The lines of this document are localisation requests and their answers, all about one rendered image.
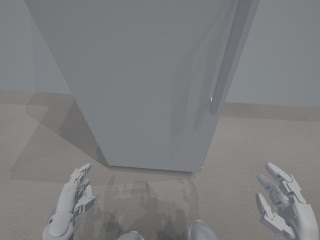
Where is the robot right shin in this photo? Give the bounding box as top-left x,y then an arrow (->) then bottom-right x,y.
194,220 -> 204,224

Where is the robot left forearm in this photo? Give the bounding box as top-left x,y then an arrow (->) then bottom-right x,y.
42,211 -> 75,240

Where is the right robot hand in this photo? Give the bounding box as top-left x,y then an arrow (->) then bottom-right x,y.
255,162 -> 320,240

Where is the handle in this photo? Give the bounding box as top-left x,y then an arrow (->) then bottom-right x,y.
209,0 -> 253,115

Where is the left robot hand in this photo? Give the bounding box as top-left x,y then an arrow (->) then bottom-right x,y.
55,163 -> 95,217

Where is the fridge door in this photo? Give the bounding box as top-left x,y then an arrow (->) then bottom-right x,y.
24,0 -> 257,173

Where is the right robot thigh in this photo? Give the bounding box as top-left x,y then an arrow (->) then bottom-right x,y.
187,223 -> 218,240

